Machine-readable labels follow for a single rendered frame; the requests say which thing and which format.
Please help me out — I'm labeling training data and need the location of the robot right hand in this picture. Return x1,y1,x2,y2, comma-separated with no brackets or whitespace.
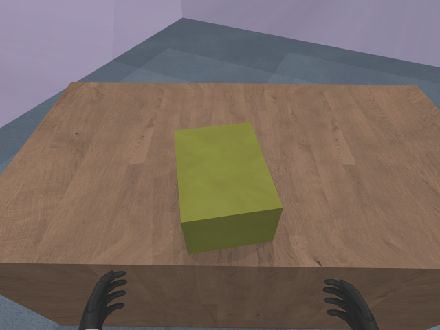
323,279,380,330

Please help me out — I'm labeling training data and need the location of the pedestal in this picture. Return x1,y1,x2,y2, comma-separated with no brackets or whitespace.
0,82,440,330

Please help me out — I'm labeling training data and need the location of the carton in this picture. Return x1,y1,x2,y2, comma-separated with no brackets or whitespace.
174,122,283,254

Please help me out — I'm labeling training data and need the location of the robot left hand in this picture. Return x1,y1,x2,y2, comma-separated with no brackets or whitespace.
78,270,127,330

